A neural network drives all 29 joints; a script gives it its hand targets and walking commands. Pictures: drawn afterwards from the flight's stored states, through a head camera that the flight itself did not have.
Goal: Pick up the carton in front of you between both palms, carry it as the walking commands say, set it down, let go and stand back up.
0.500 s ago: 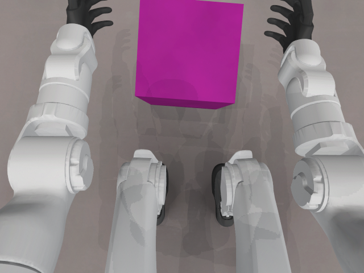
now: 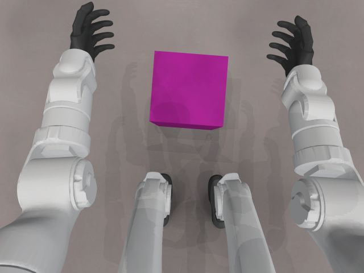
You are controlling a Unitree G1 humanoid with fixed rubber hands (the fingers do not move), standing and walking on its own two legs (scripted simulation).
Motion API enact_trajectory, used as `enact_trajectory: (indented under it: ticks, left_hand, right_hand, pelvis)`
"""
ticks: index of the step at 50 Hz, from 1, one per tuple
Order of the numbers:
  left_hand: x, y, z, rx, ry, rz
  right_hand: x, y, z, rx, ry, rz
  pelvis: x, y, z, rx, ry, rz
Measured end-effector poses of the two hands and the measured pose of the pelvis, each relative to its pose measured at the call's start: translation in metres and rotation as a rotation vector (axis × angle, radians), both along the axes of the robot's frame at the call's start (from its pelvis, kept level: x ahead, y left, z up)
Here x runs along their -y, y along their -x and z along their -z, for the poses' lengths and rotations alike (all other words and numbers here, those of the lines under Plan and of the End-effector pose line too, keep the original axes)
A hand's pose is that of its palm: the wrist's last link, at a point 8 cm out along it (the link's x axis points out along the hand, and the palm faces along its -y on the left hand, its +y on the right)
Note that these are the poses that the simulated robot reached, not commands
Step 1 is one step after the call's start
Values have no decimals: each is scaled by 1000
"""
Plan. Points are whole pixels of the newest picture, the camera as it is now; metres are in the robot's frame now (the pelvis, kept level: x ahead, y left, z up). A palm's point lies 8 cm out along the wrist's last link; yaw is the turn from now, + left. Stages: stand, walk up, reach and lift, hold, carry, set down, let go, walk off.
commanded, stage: set down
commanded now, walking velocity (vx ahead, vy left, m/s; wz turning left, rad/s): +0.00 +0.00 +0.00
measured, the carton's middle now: (187, 97) +0.51 +0.02 -0.44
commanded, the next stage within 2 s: let go in 0.18 s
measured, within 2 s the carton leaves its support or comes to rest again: neither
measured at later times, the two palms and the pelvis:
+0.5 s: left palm (35, 76) +0.44 +0.23 +0.01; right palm (354, 86) +0.44 -0.20 +0.02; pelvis +0.05 +0.00 +0.13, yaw +2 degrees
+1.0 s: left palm out of the picture +0.29 +0.23 +0.13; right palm out of the picture +0.29 -0.23 +0.14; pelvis +0.10 -0.01 +0.21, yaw +2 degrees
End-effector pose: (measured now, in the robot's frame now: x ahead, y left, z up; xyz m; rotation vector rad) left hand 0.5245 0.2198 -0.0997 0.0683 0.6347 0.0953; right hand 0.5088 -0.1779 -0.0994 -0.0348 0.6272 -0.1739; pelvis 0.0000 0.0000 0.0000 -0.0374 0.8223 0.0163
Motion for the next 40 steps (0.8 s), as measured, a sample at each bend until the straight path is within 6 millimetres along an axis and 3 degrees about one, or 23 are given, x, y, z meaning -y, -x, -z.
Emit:
enact_trajectory:
  ticks: [8, 16, 27, 34, 40]
  left_hand:
    - [-1, 3, -48, 1, 2, 3]
    - [-5, 17, -80, -32, -46, 12]
    - [-14, 94, -124, -117, -92, 4]
    - [-15, 129, -161, -117, -87, 7]
    - [-13, 168, -188, -127, -83, 9]
  right_hand:
    - [1, 3, -48, 4, 1, -7]
    - [1, 13, -79, -26, 37, -56]
    - [23, 79, -127, -138, 101, -153]
    - [35, 112, -165, -140, 94, -155]
    - [42, 152, -192, -151, 87, -150]
  pelvis:
    - [0, -8, -46, 10, -5, -2]
    - [1, -18, -85, 38, -10, -6]
    - [2, -53, -140, 178, -25, -13]
    - [4, -75, -165, 283, -30, -15]
    - [5, -89, -184, 392, -36, -12]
